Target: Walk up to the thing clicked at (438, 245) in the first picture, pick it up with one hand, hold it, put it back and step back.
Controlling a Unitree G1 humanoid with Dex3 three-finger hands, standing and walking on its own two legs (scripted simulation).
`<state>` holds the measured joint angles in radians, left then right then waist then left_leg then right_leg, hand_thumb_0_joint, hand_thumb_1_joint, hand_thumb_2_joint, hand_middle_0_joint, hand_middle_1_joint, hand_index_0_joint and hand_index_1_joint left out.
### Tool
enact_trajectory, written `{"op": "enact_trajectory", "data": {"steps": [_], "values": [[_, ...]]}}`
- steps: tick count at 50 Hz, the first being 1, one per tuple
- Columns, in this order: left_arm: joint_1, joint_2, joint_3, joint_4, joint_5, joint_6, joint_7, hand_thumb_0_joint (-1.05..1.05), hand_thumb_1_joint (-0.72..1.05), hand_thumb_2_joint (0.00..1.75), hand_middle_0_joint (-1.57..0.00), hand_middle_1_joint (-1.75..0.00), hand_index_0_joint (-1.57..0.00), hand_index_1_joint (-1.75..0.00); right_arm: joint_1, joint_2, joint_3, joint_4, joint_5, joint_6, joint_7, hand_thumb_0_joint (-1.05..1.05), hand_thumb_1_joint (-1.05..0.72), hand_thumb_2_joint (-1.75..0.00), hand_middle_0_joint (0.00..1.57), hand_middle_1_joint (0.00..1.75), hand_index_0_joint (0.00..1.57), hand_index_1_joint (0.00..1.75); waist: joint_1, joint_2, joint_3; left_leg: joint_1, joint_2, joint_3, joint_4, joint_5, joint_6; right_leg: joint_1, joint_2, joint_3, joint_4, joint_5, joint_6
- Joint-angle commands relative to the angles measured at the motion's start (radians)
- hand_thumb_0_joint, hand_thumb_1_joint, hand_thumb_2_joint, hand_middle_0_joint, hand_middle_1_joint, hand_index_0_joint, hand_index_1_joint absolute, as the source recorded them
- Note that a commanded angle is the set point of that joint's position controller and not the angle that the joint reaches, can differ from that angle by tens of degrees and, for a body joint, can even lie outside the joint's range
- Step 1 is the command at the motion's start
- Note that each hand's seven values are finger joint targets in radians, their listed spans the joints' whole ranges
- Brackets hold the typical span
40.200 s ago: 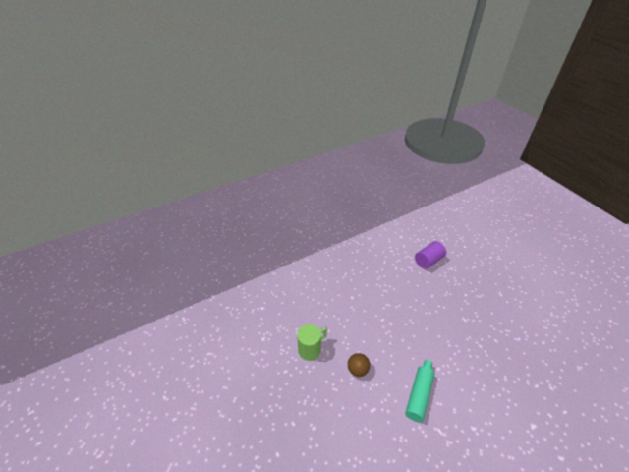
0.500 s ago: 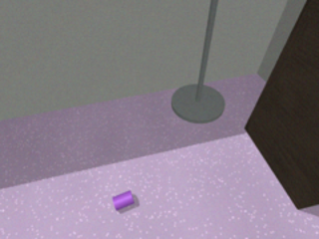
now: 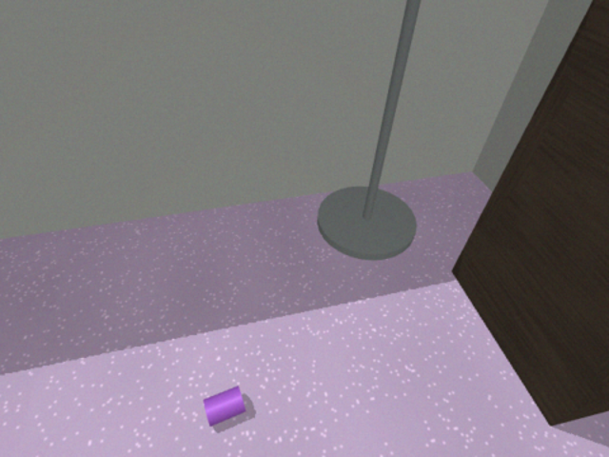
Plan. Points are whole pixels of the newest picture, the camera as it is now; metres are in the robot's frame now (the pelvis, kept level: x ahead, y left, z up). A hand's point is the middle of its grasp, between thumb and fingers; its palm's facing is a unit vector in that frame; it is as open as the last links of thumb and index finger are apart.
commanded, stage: walk up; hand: left
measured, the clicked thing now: (224, 405) +0.47 +0.24 -0.73
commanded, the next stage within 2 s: stand in 1.04 s
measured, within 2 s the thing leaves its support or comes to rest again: neither
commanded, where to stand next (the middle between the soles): +0.08 +0.00 m, yaw +0 degrees
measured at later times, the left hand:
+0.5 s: hand out of the picture +0.09 +0.25 -0.15, palm faces -0.01 -0.93 -0.37, open 7.4 cm
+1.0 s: hand out of the picture +0.10 +0.25 -0.14, palm faces -0.02 -0.93 -0.37, open 7.4 cm
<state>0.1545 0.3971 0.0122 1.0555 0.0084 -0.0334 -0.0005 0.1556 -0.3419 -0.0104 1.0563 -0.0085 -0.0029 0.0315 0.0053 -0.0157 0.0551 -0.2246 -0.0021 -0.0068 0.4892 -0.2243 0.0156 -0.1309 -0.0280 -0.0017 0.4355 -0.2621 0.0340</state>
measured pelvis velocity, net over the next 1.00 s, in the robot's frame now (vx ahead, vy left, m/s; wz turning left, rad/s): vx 0.02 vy -0.01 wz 0.00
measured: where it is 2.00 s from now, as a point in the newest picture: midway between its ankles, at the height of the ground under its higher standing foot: outside the picture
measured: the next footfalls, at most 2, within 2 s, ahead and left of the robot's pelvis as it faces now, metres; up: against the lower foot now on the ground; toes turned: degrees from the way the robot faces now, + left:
none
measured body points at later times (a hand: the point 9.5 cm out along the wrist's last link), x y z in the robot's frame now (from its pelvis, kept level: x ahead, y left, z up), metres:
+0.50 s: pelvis +0.01 -0.01 +0.01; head +0.01 -0.01 +0.46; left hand +0.09 +0.30 -0.12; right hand +0.12 -0.31 -0.12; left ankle +0.03 +0.11 -0.74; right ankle -0.02 -0.15 -0.74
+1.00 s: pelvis +0.02 -0.01 +0.01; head +0.02 -0.01 +0.46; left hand +0.10 +0.30 -0.12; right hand +0.09 -0.31 -0.13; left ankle +0.03 +0.11 -0.74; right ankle -0.02 -0.15 -0.74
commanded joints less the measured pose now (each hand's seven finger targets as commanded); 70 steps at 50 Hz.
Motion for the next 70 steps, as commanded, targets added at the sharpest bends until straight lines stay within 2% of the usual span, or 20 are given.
{"op": "enact_trajectory", "data": {"steps": [1, 2, 7, 12, 15, 17, 22, 24, 32, 37, 40, 51, 52, 59, 65, 67, 70], "values": [[-0.046, 0.195, 0.033, -0.043, -0.005, -0.023, 0.018, 0.00, 0.90, 0.90, -0.20, -0.30, -0.20, -0.30, -0.076, -0.238, -0.052, -0.062, 0.003, -0.029, -0.025, 0.00, -0.90, -0.90, 0.20, 0.30, 0.20, 0.30, 0.001, 0.082, -0.126, 0.087, 0.125, -0.131, -0.126, 0.241, 0.037, 0.032, -0.069, 0.049, -0.057, 0.169, -0.055], [-0.045, 0.190, 0.032, -0.030, -0.006, -0.022, 0.018, 0.00, 0.90, 0.90, -0.20, -0.30, -0.20, -0.30, -0.092, -0.236, -0.052, -0.058, 0.006, -0.027, -0.026, 0.00, -0.90, -0.90, 0.20, 0.30, 0.20, 0.30, 0.007, 0.081, -0.104, 0.084, 0.129, -0.135, -0.125, 0.246, 0.037, 0.018, -0.065, 0.044, -0.070, 0.155, -0.055], [-0.064, 0.195, 0.029, -0.010, -0.001, -0.022, 0.018, 0.00, 0.90, 0.90, -0.20, -0.30, -0.20, -0.30, -0.104, -0.227, -0.053, -0.042, 0.006, -0.020, -0.026, 0.00, -0.90, -0.90, 0.20, 0.30, 0.20, 0.30, -0.005, 0.022, -0.080, 0.087, 0.111, -0.108, -0.127, 0.213, 0.033, 0.017, -0.083, 0.056, -0.102, 0.186, -0.057], [-0.081, 0.194, 0.031, 0.005, 0.004, -0.024, 0.020, 0.00, 0.90, 0.90, -0.20, -0.30, -0.20, -0.30, -0.123, -0.218, -0.051, -0.027, 0.006, -0.013, -0.020, 0.00, -0.90, -0.90, 0.20, 0.30, 0.20, 0.30, -0.008, -0.005, -0.061, 0.099, 0.099, -0.097, -0.131, 0.169, 0.024, 0.000, -0.093, 0.067, -0.136, 0.159, -0.057], [-0.084, 0.190, 0.034, 0.009, 0.004, -0.025, 0.021, 0.00, 0.90, 0.90, -0.20, -0.30, -0.20, -0.30, -0.122, -0.219, -0.053, -0.014, 0.005, -0.014, -0.022, 0.00, -0.90, -0.90, 0.20, 0.30, 0.20, 0.30, -0.009, -0.008, -0.096, 0.133, 0.103, -0.088, -0.122, 0.248, 0.024, 0.024, -0.098, 0.062, -0.130, 0.225, -0.056], [-0.079, 0.188, 0.035, 0.012, 0.003, -0.024, 0.022, 0.00, 0.90, 0.90, -0.20, -0.30, -0.20, -0.30, -0.136, -0.218, -0.053, -0.014, 0.003, -0.014, -0.023, 0.00, -0.90, -0.90, 0.20, 0.30, 0.20, 0.30, -0.004, 0.004, -0.090, 0.127, 0.099, -0.085, -0.123, 0.254, 0.023, 0.030, -0.095, 0.053, -0.130, 0.242, -0.052], [-0.101, 0.192, 0.036, 0.015, 0.008, -0.019, 0.022, 0.00, 0.90, 0.90, -0.20, -0.30, -0.20, -0.30, -0.142, -0.215, -0.053, -0.004, 0.000, -0.009, -0.022, 0.00, -0.90, -0.90, 0.20, 0.30, 0.20, 0.30, -0.008, 0.010, -0.063, 0.115, 0.098, -0.086, -0.149, 0.190, 0.017, 0.015, -0.094, 0.059, -0.151, 0.176, -0.053], [-0.094, 0.186, 0.037, 0.015, 0.006, -0.020, 0.021, 0.00, 0.90, 0.90, -0.20, -0.30, -0.20, -0.30, -0.135, -0.211, -0.049, -0.003, 0.001, -0.011, -0.021, 0.00, -0.90, -0.90, 0.20, 0.30, 0.20, 0.30, -0.005, 0.014, -0.082, 0.125, 0.102, -0.085, -0.148, 0.226, 0.019, 0.038, -0.094, 0.058, -0.148, 0.207, -0.050], [-0.085, 0.188, 0.040, 0.019, 0.008, -0.016, 0.023, 0.00, 0.90, 0.90, -0.20, -0.30, -0.20, -0.30, -0.134, -0.217, -0.052, 0.008, -0.001, -0.009, -0.025, 0.00, -0.90, -0.90, 0.20, 0.30, 0.20, 0.30, -0.003, 0.026, -0.086, 0.120, 0.101, -0.084, -0.152, 0.220, 0.018, 0.060, -0.093, 0.055, -0.147, 0.221, -0.054], [-0.104, 0.182, 0.039, 0.013, 0.009, -0.012, 0.022, 0.00, 0.90, 0.90, -0.20, -0.30, -0.20, -0.30, -0.122, -0.218, -0.050, 0.015, -0.001, -0.010, -0.027, 0.00, -0.90, -0.90, 0.20, 0.30, 0.20, 0.30, -0.008, 0.028, -0.070, 0.097, 0.103, -0.091, -0.175, 0.175, 0.019, 0.059, -0.087, 0.055, -0.154, 0.173, -0.055], [-0.099, 0.179, 0.039, 0.015, 0.008, -0.011, 0.020, 0.00, 0.90, 0.90, -0.20, -0.30, -0.20, -0.30, -0.123, -0.215, -0.046, 0.011, -0.002, -0.012, -0.026, 0.00, -0.90, -0.90, 0.20, 0.30, 0.20, 0.30, -0.002, 0.028, -0.062, 0.095, 0.103, -0.094, -0.178, 0.191, 0.018, 0.061, -0.082, 0.054, -0.155, 0.179, -0.051], [-0.101, 0.178, 0.040, 0.012, 0.009, -0.008, 0.020, 0.00, 0.90, 0.90, -0.20, -0.30, -0.20, -0.30, -0.104, -0.217, -0.049, 0.014, -0.002, -0.013, -0.029, 0.00, -0.90, -0.90, 0.20, 0.30, 0.20, 0.30, -0.007, 0.023, -0.083, 0.117, 0.104, -0.088, -0.175, 0.225, 0.020, 0.068, -0.084, 0.050, -0.147, 0.204, -0.049], [-0.095, 0.162, 0.032, 0.011, -0.002, -0.002, 0.020, 0.00, 0.90, 0.90, -0.20, -0.30, -0.20, -0.30, -0.129, -0.216, -0.040, 0.003, 0.003, -0.021, -0.036, 0.00, -0.90, -0.90, 0.20, 0.30, 0.20, 0.30, -0.006, -0.006, -0.047, 0.134, 0.128, -0.108, -0.181, 0.341, 0.011, 0.031, -0.100, 0.057, -0.145, 0.274, -0.045], [-0.074, 0.168, 0.032, 0.009, -0.002, 0.003, 0.015, 0.00, 0.90, 0.90, -0.20, -0.30, -0.20, -0.30, -0.116, -0.219, -0.036, 0.012, 0.006, -0.029, -0.040, 0.00, -0.90, -0.90, 0.20, 0.30, 0.20, 0.30, -0.009, 0.022, -0.127, 0.197, 0.133, -0.091, -0.172, 0.389, 0.004, 0.069, -0.103, 0.059, -0.147, 0.314, -0.039], [-0.089, 0.169, 0.030, 0.007, 0.001, 0.006, 0.013, 0.00, 0.90, 0.90, -0.20, -0.30, -0.20, -0.30, -0.129, -0.215, -0.030, 0.016, 0.004, -0.026, -0.040, 0.00, -0.90, -0.90, 0.20, 0.30, 0.20, 0.30, -0.012, 0.018, -0.085, 0.173, 0.127, -0.087, -0.194, 0.289, -0.002, 0.040, -0.103, 0.068, -0.172, 0.237, -0.043], [-0.087, 0.166, 0.028, 0.009, 0.001, 0.007, 0.013, 0.00, 0.90, 0.90, -0.20, -0.30, -0.20, -0.30, -0.130, -0.218, -0.031, 0.018, 0.003, -0.024, -0.039, 0.00, -0.90, -0.90, 0.20, 0.30, 0.20, 0.30, -0.013, 0.017, -0.056, 0.142, 0.124, -0.089, -0.206, 0.224, -0.003, 0.029, -0.099, 0.070, -0.185, 0.176, -0.041], [-0.082, 0.171, 0.030, 0.010, 0.002, 0.007, 0.010, 0.00, 0.90, 0.90, -0.20, -0.30, -0.20, -0.30, -0.131, -0.220, -0.031, 0.020, 0.002, -0.024, -0.037, 0.00, -0.90, -0.90, 0.20, 0.30, 0.20, 0.30, -0.011, 0.020, -0.056, 0.142, 0.122, -0.090, -0.214, 0.167, -0.003, 0.022, -0.102, 0.079, -0.191, 0.137, -0.046]]}}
